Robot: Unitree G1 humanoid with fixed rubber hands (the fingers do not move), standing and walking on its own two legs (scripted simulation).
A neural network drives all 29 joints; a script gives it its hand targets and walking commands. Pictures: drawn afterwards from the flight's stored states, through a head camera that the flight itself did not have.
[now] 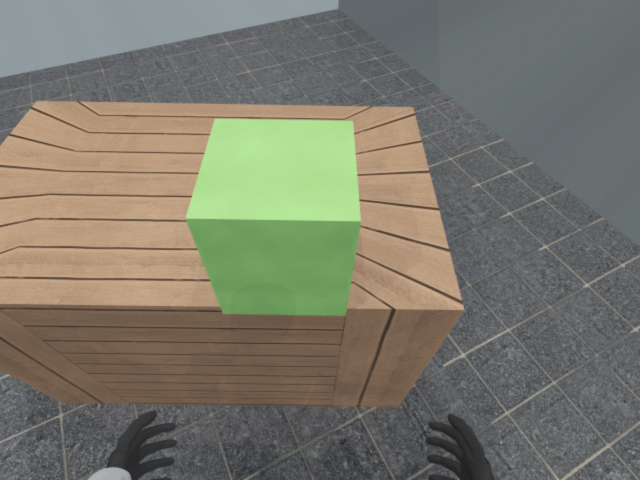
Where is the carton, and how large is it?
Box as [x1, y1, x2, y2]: [185, 119, 360, 315]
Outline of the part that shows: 215,119 185,218 223,313 345,315 360,223 352,121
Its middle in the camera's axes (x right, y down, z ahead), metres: -0.05 -0.02 +0.62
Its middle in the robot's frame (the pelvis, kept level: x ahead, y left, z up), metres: +0.48 +0.08 -0.01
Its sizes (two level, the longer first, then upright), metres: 0.210 0.200 0.250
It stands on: a pedestal, 0.64 m high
